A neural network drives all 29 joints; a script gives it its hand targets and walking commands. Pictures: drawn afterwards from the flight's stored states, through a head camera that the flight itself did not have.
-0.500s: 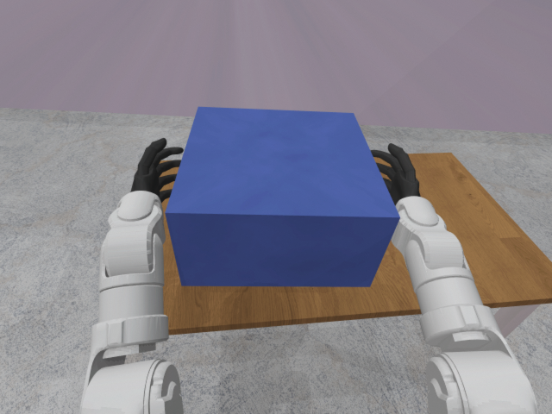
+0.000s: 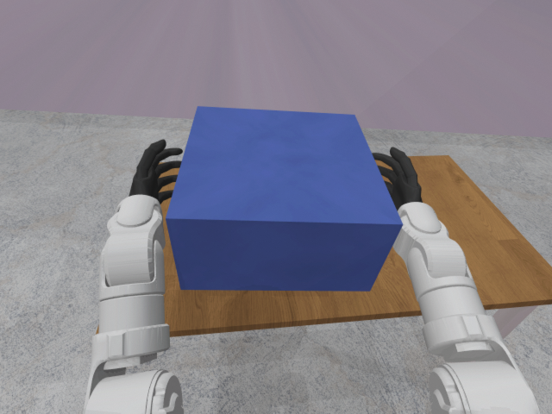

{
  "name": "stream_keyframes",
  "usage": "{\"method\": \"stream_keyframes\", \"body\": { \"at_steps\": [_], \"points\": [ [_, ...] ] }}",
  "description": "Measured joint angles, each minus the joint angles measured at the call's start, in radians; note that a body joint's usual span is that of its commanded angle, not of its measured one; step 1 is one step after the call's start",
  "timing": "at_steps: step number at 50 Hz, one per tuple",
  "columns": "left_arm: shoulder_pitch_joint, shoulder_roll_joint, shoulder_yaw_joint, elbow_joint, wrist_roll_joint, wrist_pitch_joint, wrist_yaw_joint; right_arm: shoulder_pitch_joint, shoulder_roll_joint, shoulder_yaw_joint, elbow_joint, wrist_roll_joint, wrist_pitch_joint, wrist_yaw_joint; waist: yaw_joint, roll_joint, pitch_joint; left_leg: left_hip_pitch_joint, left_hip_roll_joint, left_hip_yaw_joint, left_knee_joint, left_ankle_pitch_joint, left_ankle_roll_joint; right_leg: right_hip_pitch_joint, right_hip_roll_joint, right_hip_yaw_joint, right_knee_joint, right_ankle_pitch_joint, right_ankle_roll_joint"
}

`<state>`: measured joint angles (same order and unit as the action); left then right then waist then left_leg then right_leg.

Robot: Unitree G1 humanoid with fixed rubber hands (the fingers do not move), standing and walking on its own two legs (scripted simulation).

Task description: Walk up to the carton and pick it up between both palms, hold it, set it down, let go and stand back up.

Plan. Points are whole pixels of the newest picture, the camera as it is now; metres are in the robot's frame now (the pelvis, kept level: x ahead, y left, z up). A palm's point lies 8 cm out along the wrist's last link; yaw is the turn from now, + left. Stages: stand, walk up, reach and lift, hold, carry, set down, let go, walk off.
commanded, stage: hold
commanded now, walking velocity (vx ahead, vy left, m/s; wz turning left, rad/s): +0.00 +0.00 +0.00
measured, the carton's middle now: (277, 192) +0.41 +0.00 +0.15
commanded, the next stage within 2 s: none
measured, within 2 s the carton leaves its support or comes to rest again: neither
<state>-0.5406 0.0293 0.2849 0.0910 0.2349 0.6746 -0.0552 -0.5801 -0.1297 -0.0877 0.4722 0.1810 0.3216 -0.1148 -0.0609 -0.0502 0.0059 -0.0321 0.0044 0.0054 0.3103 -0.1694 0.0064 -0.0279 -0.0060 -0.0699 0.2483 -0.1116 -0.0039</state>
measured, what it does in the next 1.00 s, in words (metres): stands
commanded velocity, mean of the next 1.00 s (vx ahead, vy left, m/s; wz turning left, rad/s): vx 0.00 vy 0.00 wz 0.00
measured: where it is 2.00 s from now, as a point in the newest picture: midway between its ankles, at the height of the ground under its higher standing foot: outside the picture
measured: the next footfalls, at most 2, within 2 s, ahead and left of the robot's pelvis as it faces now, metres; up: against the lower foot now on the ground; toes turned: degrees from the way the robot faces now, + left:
none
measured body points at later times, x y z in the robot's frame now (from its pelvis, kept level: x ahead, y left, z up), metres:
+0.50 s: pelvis +0.01 +0.00 +0.00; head -0.02 +0.02 +0.45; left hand +0.38 +0.18 +0.17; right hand +0.38 -0.19 +0.16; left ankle +0.01 +0.11 -0.75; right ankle +0.02 -0.12 -0.75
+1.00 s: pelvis +0.00 +0.00 +0.00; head -0.04 +0.02 +0.45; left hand +0.37 +0.18 +0.17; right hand +0.37 -0.18 +0.17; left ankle +0.01 +0.11 -0.75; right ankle +0.02 -0.12 -0.75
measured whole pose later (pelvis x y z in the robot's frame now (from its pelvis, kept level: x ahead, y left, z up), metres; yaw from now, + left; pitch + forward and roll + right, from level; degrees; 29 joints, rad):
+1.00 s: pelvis +0.00 +0.00 +0.00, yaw +0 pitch -6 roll -1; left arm -0.55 0.03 0.31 0.13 0.22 0.68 -0.06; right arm -0.60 -0.12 -0.10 0.47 0.16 0.38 -0.12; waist -0.05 -0.04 0.01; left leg -0.04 0.00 0.00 0.31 -0.17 0.00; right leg -0.03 -0.01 -0.07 0.26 -0.11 -0.01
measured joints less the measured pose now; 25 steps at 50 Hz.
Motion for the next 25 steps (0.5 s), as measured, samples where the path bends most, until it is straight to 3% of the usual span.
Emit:
{"method": "stream_keyframes", "body": {
  "at_steps": [9,14,25],
  "points": [
    [0.002,-0.002,0.002,-0.002,0.002,-0.001,0.001,-0.003,-0.002,0.003,0.005,-0.001,-0.002,0.002,-0.001,0.000,0.002,0.003,0.001,0.000,0.000,-0.001,-0.001,0.003,0.001,0.000,-0.001,-0.001,0.000],
    [-0.027,0.003,0.019,0.066,0.001,-0.003,-0.005,-0.025,0.013,-0.023,0.047,-0.029,0.014,0.008,0.009,-0.003,0.000,-0.007,0.000,0.005,-0.008,0.004,0.000,-0.017,0.000,0.005,0.008,-0.003,-0.002],
    [0.005,0.012,-0.006,0.026,-0.025,-0.025,0.005,0.003,0.000,0.001,-0.022,0.004,0.018,-0.012,-0.009,0.008,0.010,-0.018,0.002,-0.008,0.014,-0.013,-0.003,-0.007,0.002,-0.007,-0.005,-0.005,0.001]
  ]
}}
